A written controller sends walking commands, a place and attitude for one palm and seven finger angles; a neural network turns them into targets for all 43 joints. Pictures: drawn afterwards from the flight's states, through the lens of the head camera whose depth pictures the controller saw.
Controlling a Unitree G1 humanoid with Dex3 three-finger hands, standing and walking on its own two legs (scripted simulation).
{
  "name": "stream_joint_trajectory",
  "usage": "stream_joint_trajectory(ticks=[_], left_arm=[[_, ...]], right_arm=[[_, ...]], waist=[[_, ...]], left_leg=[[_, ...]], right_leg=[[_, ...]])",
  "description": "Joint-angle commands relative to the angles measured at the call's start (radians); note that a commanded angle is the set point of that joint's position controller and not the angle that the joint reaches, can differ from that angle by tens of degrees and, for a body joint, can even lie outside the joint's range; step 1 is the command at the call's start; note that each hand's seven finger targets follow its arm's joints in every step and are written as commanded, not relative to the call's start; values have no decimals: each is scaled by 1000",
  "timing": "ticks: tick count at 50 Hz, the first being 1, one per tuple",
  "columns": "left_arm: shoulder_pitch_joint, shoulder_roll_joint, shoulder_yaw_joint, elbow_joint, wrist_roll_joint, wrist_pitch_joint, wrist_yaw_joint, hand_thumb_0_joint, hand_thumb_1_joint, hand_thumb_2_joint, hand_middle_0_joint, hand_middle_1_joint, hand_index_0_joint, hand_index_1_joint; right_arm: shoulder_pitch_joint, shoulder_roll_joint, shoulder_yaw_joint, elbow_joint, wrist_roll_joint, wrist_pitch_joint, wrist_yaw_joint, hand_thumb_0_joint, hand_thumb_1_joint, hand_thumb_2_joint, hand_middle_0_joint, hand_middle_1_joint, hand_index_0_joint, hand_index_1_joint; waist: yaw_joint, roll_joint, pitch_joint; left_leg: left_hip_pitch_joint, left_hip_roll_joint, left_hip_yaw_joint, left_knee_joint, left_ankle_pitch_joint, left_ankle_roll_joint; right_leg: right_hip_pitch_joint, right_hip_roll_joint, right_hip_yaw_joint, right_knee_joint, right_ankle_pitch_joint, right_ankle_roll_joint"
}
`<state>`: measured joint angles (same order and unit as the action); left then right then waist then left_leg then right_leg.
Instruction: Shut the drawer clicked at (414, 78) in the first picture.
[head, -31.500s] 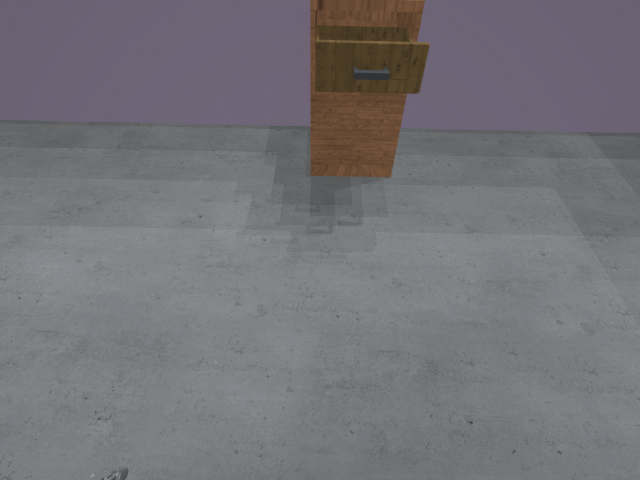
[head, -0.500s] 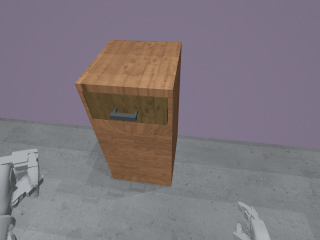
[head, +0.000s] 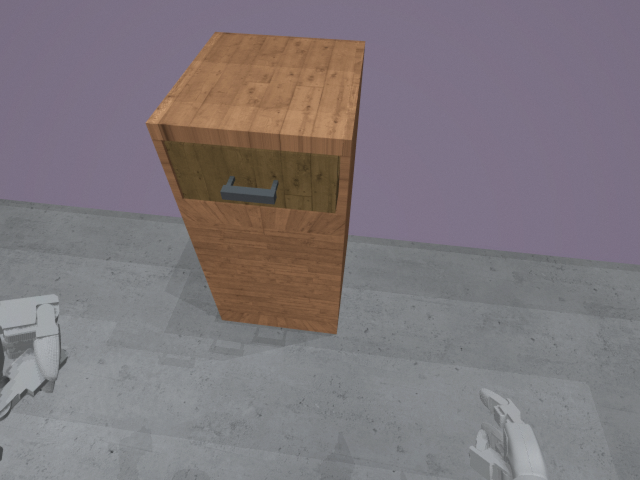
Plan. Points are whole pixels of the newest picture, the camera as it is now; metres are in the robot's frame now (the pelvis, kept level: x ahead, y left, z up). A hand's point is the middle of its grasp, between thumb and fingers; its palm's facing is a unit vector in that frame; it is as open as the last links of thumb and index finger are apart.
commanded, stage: step back with the hand held close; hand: left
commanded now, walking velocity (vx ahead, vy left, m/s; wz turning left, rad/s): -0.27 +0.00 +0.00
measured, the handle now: (251, 188) +0.68 +0.20 -0.09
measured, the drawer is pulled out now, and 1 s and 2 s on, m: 0.00 0.00 0.00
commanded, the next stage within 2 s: stop stepping back and stand still in 1.02 s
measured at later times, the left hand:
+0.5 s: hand (39, 399) +0.15 +0.24 +0.16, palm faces +0.35 -0.78 -0.52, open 3.2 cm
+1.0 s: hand out of the picture +0.07 +0.22 +0.17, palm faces +0.34 -0.83 -0.44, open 3.3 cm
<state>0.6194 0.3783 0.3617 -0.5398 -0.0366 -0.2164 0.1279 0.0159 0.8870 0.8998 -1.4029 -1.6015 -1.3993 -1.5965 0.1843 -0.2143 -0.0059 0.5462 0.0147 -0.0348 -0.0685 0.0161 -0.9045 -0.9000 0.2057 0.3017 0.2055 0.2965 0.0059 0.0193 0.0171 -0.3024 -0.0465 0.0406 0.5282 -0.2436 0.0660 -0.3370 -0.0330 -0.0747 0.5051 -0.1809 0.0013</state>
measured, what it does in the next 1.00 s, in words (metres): walks backwards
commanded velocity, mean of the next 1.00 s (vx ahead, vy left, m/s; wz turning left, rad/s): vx -0.38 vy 0.00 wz -0.04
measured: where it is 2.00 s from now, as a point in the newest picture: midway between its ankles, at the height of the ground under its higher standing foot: outside the picture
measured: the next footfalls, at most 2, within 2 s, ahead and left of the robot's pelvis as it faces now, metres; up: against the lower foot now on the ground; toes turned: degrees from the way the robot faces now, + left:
right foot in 1.02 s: -0.22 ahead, -0.13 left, +0.00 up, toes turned +4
left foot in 1.20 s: -0.19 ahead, +0.09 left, +0.00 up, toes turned +1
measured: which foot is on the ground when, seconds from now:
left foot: down 0.00-1.00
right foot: down 0.00-0.74, up 0.76-1.00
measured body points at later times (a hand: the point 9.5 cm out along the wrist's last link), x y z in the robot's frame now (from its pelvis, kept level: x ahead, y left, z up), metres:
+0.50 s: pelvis -0.04 -0.01 -0.01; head +0.00 +0.01 +0.44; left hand +0.13 +0.28 +0.19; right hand +0.14 -0.25 -0.08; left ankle +0.02 +0.08 -0.73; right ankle +0.02 -0.13 -0.73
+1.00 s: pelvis -0.13 -0.02 +0.00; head -0.08 +0.01 +0.45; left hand +0.04 +0.26 +0.19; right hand +0.05 -0.24 -0.08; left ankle -0.03 +0.09 -0.73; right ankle -0.25 -0.15 -0.72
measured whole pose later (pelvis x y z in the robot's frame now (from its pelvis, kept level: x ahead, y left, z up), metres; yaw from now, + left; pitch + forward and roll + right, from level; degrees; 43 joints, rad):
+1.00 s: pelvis -0.13 -0.02 +0.00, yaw -1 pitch +6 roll -3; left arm 0.60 0.40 0.40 -0.64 -0.04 -0.30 0.13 0.02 0.89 0.90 -1.41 -1.60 -1.40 -1.60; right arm 0.16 -0.15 0.01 0.65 -0.04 -0.14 -0.04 0.01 -0.90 -0.90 0.21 0.30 0.21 0.30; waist 0.03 -0.03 -0.01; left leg -0.51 0.06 0.02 0.46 -0.06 0.02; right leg -0.20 0.04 0.01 0.55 -0.41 0.01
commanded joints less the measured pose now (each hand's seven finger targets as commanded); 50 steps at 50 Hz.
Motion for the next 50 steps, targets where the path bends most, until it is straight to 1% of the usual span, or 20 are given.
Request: stream_joint_trajectory(ticks=[1,5,8,10,13,16,18,23,26,29,31,33,34,35,37,38,39,42,46,50], left_arm=[[-39,154,125,-219,9,-73,26,0,900,900,-1400,-1600,-1400,-1600],[-35,163,126,-230,1,-80,31,0,900,900,-1400,-1600,-1400,-1600],[-25,154,109,-241,-6,-92,38,0,900,900,-1400,-1600,-1400,-1600],[-24,165,118,-251,-4,-98,44,0,900,900,-1400,-1600,-1400,-1600],[-20,170,141,-246,17,-107,46,0,900,900,-1400,-1600,-1400,-1600],[-13,187,172,-256,33,-112,36,0,900,900,-1400,-1600,-1400,-1600],[12,183,177,-268,26,-118,27,0,900,900,-1400,-1600,-1400,-1600],[19,175,169,-303,14,-125,13,0,900,900,-1400,-1600,-1400,-1600],[8,184,173,-286,8,-120,13,0,900,900,-1400,-1600,-1400,-1600],[-12,204,173,-268,-3,-121,21,0,900,900,-1400,-1600,-1400,-1600],[-14,210,180,-252,-15,-117,41,0,900,900,-1400,-1600,-1400,-1600],[1,195,168,-242,-14,-114,45,0,900,900,-1400,-1600,-1400,-1600],[10,198,167,-240,-10,-114,47,0,900,900,-1400,-1600,-1400,-1600],[10,182,147,-255,-10,-115,43,0,900,900,-1400,-1600,-1400,-1600],[5,215,181,-296,17,-139,38,0,900,900,-1400,-1600,-1400,-1600],[8,207,194,-289,26,-147,26,0,900,900,-1400,-1600,-1400,-1600],[-15,199,195,-307,30,-141,26,0,900,900,-1400,-1600,-1400,-1600],[-2,165,159,-302,8,-139,29,0,900,900,-1400,-1600,-1400,-1600],[-30,141,93,-316,-4,-154,15,0,900,900,-1400,-1600,-1400,-1600],[-19,196,138,-313,-10,-160,-10,0,900,900,-1400,-1600,-1400,-1600]], right_arm=[[-82,-137,-51,-165,-4,-65,-15,0,-900,-900,200,300,200,300],[-71,-135,-56,-155,-10,-70,-9,0,-900,-900,200,300,200,300],[-61,-136,-53,-141,-11,-71,-6,0,-900,-900,200,300,200,300],[-80,-138,-51,-144,-14,-71,-12,0,-900,-900,200,300,200,300],[-96,-148,-49,-153,-12,-70,-16,0,-900,-900,200,300,200,300],[-103,-140,-62,-166,-12,-78,-16,0,-900,-900,200,300,200,300],[-85,-144,-68,-163,-13,-83,-12,0,-900,-900,200,300,200,300],[-69,-147,-70,-132,-22,-91,-5,0,-900,-900,200,300,200,300],[-76,-135,-71,-127,-19,-78,-5,0,-900,-900,200,300,200,300],[-55,-115,-82,-118,-13,-52,1,0,-900,-900,200,300,200,300],[-63,-91,-77,-108,-16,-33,3,0,-900,-900,200,300,200,300],[-72,-86,-70,-107,-14,-19,2,0,-900,-900,200,300,200,300],[-78,-85,-65,-105,-15,-17,-3,0,-900,-900,200,300,200,300],[-91,-98,-61,-108,-18,-17,-9,0,-900,-900,200,300,200,300],[-102,-131,-72,-126,-16,-49,-17,0,-900,-900,200,300,200,300],[-101,-131,-76,-132,-21,-69,-15,0,-900,-900,200,300,200,300],[-95,-130,-79,-137,-25,-83,-14,0,-900,-900,200,300,200,300],[-59,-118,-79,-89,-37,-119,-6,0,-900,-900,200,300,200,300],[-33,-117,-57,-15,-59,-162,13,0,-900,-900,200,300,200,300],[-42,-119,-60,-11,-65,-138,27,0,-900,-900,200,300,200,300]], waist=[[-12,30,-73],[-21,-46,-79],[-28,-23,-83],[-28,19,-66],[-17,134,-72],[-2,135,-102],[-5,84,-117],[-9,98,-217],[-20,8,-196],[-39,-146,-156],[-36,-179,-158],[-36,-160,-150],[-37,-141,-131],[-42,-51,-105],[-31,231,-154],[-31,288,-171],[-29,259,-120],[-15,116,-117],[-14,222,-192],[3,179,-299]], left_leg=[[-354,156,-187,-217,-244,26],[-244,99,-149,-103,-212,1],[-157,88,-143,-60,-194,-12],[-187,111,-170,-116,-218,-5],[-419,206,-263,-298,-314,43],[-494,241,-289,-297,-263,62],[-437,224,-270,-246,-158,56],[-289,212,-209,-143,115,42],[-292,164,-171,-63,-9,19],[-183,40,-97,163,-187,-40],[-79,25,-87,317,-152,-61],[-56,45,-98,240,-156,-53],[-27,57,-93,106,-124,-45],[-41,86,-124,-66,-67,-26],[-300,295,-314,-269,-137,64],[-451,369,-389,-383,-384,103],[-504,394,-422,-398,-414,130],[-207,345,-312,-250,-14,103],[176,304,-258,-191,417,65],[311,263,-163,-90,619,6]], right_leg=[[334,-17,135,33,73,-2],[190,-73,198,-105,-43,-34],[86,-97,195,-153,-133,-51],[90,-63,162,-134,-157,-35],[327,35,97,88,-11,5],[416,73,107,211,110,16],[379,74,120,195,168,11],[323,49,156,195,250,5],[261,-12,239,111,294,-17],[20,-190,429,-156,32,-111],[-104,-257,418,-241,-20,-156],[-98,-233,334,-208,29,-138],[-108,-189,284,-171,14,-105],[-93,-113,216,-100,-11,-63],[165,75,91,222,4,20],[280,113,102,408,-128,23],[247,125,129,523,-159,21],[44,92,136,380,-302,8],[-46,90,82,64,-299,7],[37,75,70,-168,-60,4]])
